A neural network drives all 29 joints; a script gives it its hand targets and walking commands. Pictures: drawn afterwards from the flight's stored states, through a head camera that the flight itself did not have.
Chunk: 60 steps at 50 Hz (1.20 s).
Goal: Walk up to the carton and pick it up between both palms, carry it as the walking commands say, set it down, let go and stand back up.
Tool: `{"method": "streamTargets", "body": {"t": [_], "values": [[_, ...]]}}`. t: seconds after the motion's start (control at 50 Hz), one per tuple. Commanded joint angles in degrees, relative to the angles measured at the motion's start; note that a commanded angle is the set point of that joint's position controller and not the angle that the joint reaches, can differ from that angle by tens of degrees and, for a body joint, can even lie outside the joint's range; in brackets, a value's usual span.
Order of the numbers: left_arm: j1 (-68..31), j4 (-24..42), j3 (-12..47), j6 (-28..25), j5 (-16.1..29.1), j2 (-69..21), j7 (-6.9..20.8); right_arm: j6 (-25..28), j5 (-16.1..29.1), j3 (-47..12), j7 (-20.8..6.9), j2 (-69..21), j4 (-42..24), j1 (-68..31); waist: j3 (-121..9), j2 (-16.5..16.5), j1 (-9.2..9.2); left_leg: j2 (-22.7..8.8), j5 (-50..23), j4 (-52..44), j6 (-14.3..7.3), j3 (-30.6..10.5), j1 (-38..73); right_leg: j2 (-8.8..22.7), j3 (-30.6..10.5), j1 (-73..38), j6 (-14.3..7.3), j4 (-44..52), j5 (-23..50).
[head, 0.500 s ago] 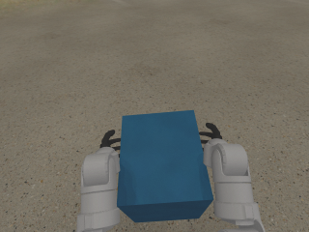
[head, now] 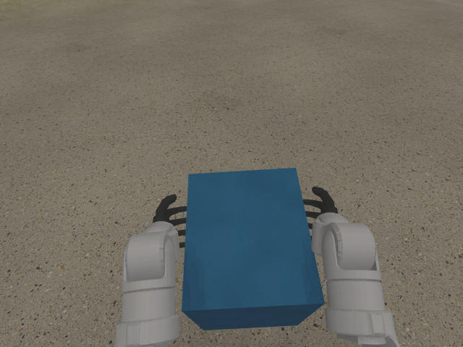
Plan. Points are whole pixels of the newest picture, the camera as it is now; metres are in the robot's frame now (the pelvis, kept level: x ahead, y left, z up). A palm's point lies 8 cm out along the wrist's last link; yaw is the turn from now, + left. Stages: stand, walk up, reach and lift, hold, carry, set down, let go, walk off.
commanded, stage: carry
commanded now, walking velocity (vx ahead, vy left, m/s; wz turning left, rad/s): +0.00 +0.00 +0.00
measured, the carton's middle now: (246, 254) +0.31 +0.01 -0.01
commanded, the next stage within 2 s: none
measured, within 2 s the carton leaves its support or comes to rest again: neither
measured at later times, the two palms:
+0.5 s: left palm (154, 248) +0.27 +0.16 +0.08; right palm (324, 244) +0.28 -0.12 +0.08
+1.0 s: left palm (149, 253) +0.27 +0.17 +0.07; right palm (319, 250) +0.27 -0.11 +0.07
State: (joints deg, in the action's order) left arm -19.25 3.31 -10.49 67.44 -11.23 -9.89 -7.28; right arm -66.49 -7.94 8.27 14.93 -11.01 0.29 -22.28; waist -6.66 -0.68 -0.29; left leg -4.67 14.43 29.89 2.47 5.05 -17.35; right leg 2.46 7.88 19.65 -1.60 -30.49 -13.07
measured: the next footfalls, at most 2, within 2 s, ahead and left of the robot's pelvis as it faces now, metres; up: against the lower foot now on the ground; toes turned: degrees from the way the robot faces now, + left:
left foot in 1.54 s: +0.24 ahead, +0.09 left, +0.00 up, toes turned +13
right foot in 1.90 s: +0.54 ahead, -0.22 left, +0.00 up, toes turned -12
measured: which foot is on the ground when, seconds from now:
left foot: down 0.00-1.00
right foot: down 0.00-1.00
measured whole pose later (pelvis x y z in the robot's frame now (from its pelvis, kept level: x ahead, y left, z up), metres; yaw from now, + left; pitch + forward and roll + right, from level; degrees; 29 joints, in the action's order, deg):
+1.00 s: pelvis -0.01 +0.02 +0.00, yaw +0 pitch +2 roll +0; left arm -12.1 1.8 -7.1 57.0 -9.5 -8.1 -5.9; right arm -57.1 -8.1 5.1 7.6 -8.4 0.8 -13.3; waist -7.7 -0.6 -0.1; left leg -3.1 13.8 30.4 0.6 5.4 -18.7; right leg 4.1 7.4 20.5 0.0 -30.0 -11.5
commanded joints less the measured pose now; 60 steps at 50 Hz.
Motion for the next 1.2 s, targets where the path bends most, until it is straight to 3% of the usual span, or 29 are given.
{"method": "streamTargets", "body": {"t": [0.0, 0.04, 0.14, 0.16, 0.18, 0.3, 0.32, 0.34, 0.36, 0.38, 0.42, 0.46, 0.5, 0.54, 0.64, 0.76, 0.82, 0.84, 0.88, 0.9, 0.94, 0.96, 1.0, 1.04, 1.06, 1.12, 1.14, 1.16, 1.18], "values": [[-27.5, 5.3, 36.2, -2.0, 25.3, -56.9, 17.1, 0.9, 20.9, -33.5, -24.0, -58.7, -2.8, -20.1, -16.6, 1.8, -0.26, -4.2, -12.1, -3.6, -0.8, -2.6, 3.3, 7.1, -5.9, -10.6, 0.9, 2.5, 14.3], [-24.8, -0.6, 32.6, -3.1, 22.1, -54.5, 17.0, 2.3, 17.1, -29.1, -24.0, -55.8, 4.2, -15.8, -14.6, 2.3, -0.28, -4.0, -7.9, -5.0, -0.6, -2.6, 2.1, 6.8, -6.0, -9.0, 1.1, 3.8, 9.8], [-23.7, 4.7, 35.8, -5.1, 23.8, -54.8, 16.7, 4.6, 19.3, -34.7, -23.6, -55.0, -5.6, -18.9, -13.4, 0.3, -0.18, -4.1, -7.0, -4.5, -1.0, -3.2, 1.5, 7.4, -6.0, -8.5, 1.3, 4.1, 9.2], [-23.6, 4.8, 35.8, -5.1, 23.8, -54.5, 16.5, 4.8, 19.5, -34.8, -23.4, -54.6, -5.7, -19.0, -14.3, 2.2, -0.34, -4.1, -7.2, -4.4, -1.0, -2.5, 2.4, 7.4, -6.2, -8.7, 1.1, 4.2, 9.9], [-22.2, 1.0, 33.3, -5.7, 21.6, -52.7, 16.5, 5.2, 17.0, -32.9, -23.3, -54.0, -0.7, -16.0, -13.5, 0.1, -0.31, -4.1, -7.8, -4.6, -0.9, -3.2, 1.5, 7.2, -5.8, -8.9, 0.9, 3.9, 10.5], [-21.7, 5.9, 35.7, -7.5, 23.2, -51.5, 16.0, 6.8, 18.1, -35.3, -22.7, -52.9, -6.3, -15.5, -13.8, 0.0, -0.33, -4.2, -8.0, -4.5, -1.2, -3.5, 1.4, 6.9, -5.2, -8.3, 1.4, 3.8, 9.0], [-20.5, 3.0, 34.0, -7.9, 21.5, -50.8, 15.8, 7.4, 16.2, -32.7, -22.6, -51.5, -3.6, -14.5, -14.0, 2.0, -0.36, -4.0, -7.8, -4.3, -1.2, -3.0, 2.1, 7.0, -5.6, -7.9, 1.3, 4.0, 9.0], [-19.1, 5.6, 35.1, -8.0, 22.4, -50.4, 15.8, 7.4, 17.4, -35.1, -22.5, -51.3, -7.8, -15.0, -13.5, 0.3, -0.25, -4.0, -8.0, -4.3, -1.2, -3.5, 1.5, 7.1, -5.4, -8.1, 1.4, 3.7, 9.0], [-19.0, 0.6, 32.5, -8.6, 20.1, -49.9, 15.8, 7.9, 15.0, -32.0, -22.5, -50.6, -1.5, -13.8, -13.9, 0.6, -0.23, -3.9, -6.7, -4.3, -1.2, -3.0, 1.6, 7.0, -5.4, -7.8, 1.5, 4.3, 8.5], [-19.6, 4.7, 34.7, -9.0, 21.5, -49.5, 15.5, 8.3, 16.4, -33.6, -22.5, -50.6, -4.9, -13.3, -13.8, 0.4, -0.13, -3.9, -6.0, -4.3, -1.3, -3.4, 1.6, 7.3, -5.8, -7.9, 1.4, 4.1, 9.1], [-19.5, 2.4, 33.3, -9.4, 20.5, -48.9, 15.4, 8.7, 15.8, -32.5, -22.4, -50.0, -3.0, -14.1, -12.6, 1.5, -0.02, -3.8, -5.6, -4.4, -1.5, -3.2, 0.7, 7.1, -5.7, -7.1, 1.3, 4.4, 7.5], [-18.3, 4.9, 34.8, -9.3, 21.6, -49.1, 15.3, 8.8, 16.8, -34.6, -22.2, -49.8, -7.0, -14.0, -12.6, 0.1, -0.10, -4.0, -4.5, -4.8, -1.5, -3.7, 0.5, 7.2, -6.1, -7.1, 1.2, 4.8, 6.6], [-18.7, 2.2, 32.6, -10.0, 19.6, -48.1, 15.1, 9.1, 14.7, -32.1, -22.2, -49.0, -2.8, -12.9, -13.0, 0.1, -0.08, -3.8, -4.7, -4.7, -1.7, -3.6, 1.0, 7.4, -6.1, -6.8, 1.2, 4.7, 6.2], [-19.6, 4.2, 34.4, -9.9, 21.1, -49.3, 14.9, 9.4, 16.5, -33.0, -22.2, -49.6, -5.4, -14.6, -11.9, 2.1, -0.09, -3.5, -3.2, -5.2, -1.8, -3.6, 0.0, 7.3, -6.5, -6.5, 1.3, 5.2, 5.0], [-18.2, 1.8, 32.6, -10.7, 20.0, -48.6, 14.7, 10.1, 15.5, -32.7, -22.2, -49.2, -3.7, -13.9, -11.9, -0.4, -0.09, -3.8, -2.7, -5.6, -1.9, -4.2, -1.2, 6.9, -5.7, -7.4, 1.4, 5.2, 3.7], [-18.3, 0.8, 32.2, -11.9, 18.8, -48.0, 14.6, 10.8, 14.1, -31.1, -22.1, -47.8, -1.7, -12.7, -12.4, 0.5, 0.00, -3.8, -3.2, -5.6, -2.0, -4.0, -0.1, 7.5, -6.5, -6.0, 1.2, 5.0, 3.5], [-18.5, 4.4, 34.5, -11.9, 20.7, -49.0, 14.6, 11.1, 16.1, -33.4, -22.0, -48.6, -6.8, -14.6, -13.0, 1.1, 0.13, -3.8, -3.9, -5.2, -2.1, -3.8, 0.4, 7.2, -6.0, -6.0, 1.6, 4.7, 5.1], [-16.5, 0.6, 32.1, -12.0, 18.8, -47.5, 14.7, 11.2, 14.1, -31.2, -21.9, -47.5, -3.5, -12.5, -12.5, 0.2, 0.12, -3.7, -3.1, -5.8, -2.3, -4.0, -0.6, 7.0, -6.1, -6.3, 1.5, 4.9, 4.4], [-17.1, 3.6, 33.9, -12.2, 19.9, -47.7, 14.6, 11.5, 15.5, -33.4, -21.7, -47.9, -6.4, -13.3, -13.0, 0.2, 0.15, -3.4, -2.4, -5.8, -2.1, -3.8, -1.0, 7.2, -5.9, -7.0, 1.6, 5.0, 3.8], [-16.3, -2.3, 30.5, -12.7, 17.1, -46.2, 14.6, 11.8, 12.6, -30.2, -21.9, -47.0, 0.6, -11.7, -11.4, -0.8, 0.11, -3.5, -2.2, -5.6, -2.1, -4.0, -0.6, 7.1, -6.2, -5.8, 1.6, 5.6, 2.8], [-17.1, 4.4, 34.3, -12.6, 20.3, -48.1, 14.4, 12.0, 16.0, -33.8, -22.0, -48.1, -7.5, -14.0, -12.0, 1.2, 0.15, -3.8, -2.8, -5.8, -2.2, -4.3, -1.7, 7.0, -5.8, -7.2, 1.6, 4.8, 4.2], [-17.3, 2.6, 32.9, -12.6, 19.0, -47.2, 14.3, 11.9, 15.0, -32.5, -21.9, -47.8, -5.3, -13.9, -11.6, 1.5, 0.15, -3.3, -2.0, -5.5, -2.1, -3.6, -0.5, 7.3, -6.6, -5.4, 1.5, 5.6, 2.7], [-24.0, 21.0, 44.5, -8.1, 28.8, -51.2, 13.6, 7.4, 24.0, -42.4, -21.1, -51.1, -22.8, -19.0, -12.3, 3.7, 0.28, -5.7, 14.0, -11.3, -2.8, -6.7, 0.2, 4.5, -3.2, -5.5, 2.0, 3.9, -8.4], [-21.2, 18.8, 44.5, -1.9, 29.7, -50.1, 13.4, 0.9, 24.1, -41.6, -20.4, -48.3, -22.6, -16.5, -9.6, 8.8, 1.25, -11.2, 35.6, -20.3, -5.6, -16.3, 2.5, 0.0, -0.3, 2.7, 2.9, -4.0, -16.1], [-18.9, 15.1, 42.6, -0.1, 27.9, -48.8, 13.8, -1.1, 22.2, -39.9, -20.6, -48.2, -17.9, -13.6, -8.8, 11.0, 1.57, -14.3, 32.8, -20.6, -7.1, -19.2, 5.1, 0.6, -1.1, 5.4, 2.8, -8.2, -11.7], [-18.6, 12.7, 42.8, 3.4, 29.3, -51.4, 15.6, -4.7, 22.1, -39.5, -22.3, -50.4, -15.2, -11.6, -7.2, 8.9, 1.76, -15.4, 21.9, -19.5, -7.8, -14.8, 5.8, 0.3, -0.7, 3.1, 1.5, 0.7, -7.7], [-18.8, 13.5, 43.6, 4.0, 30.5, -52.9, 16.0, -5.3, 22.9, -40.2, -22.6, -50.7, -18.5, -13.2, -8.5, 7.6, 1.69, -13.3, 19.5, -17.6, -7.0, -11.4, 4.2, -0.7, -0.1, -2.3, 0.9, 4.7, -6.7], [-20.5, 13.4, 43.6, 4.3, 31.0, -53.6, 16.2, -5.8, 23.3, -40.7, -22.8, -51.7, -18.2, -15.2, -9.2, 8.5, 1.50, -10.7, 18.4, -14.6, -5.5, -7.3, 0.8, -0.8, 0.2, -9.1, 0.2, 7.2, -5.0], [-21.8, 12.7, 43.5, 4.5, 30.9, -54.2, 16.1, -6.2, 23.0, -39.7, -22.9, -52.0, -16.1, -14.0, -10.8, 6.3, 1.38, -8.7, 19.4, -10.7, -4.5, -5.0, -2.5, 0.4, -1.3, -15.2, -0.9, 10.5, -6.4]]}}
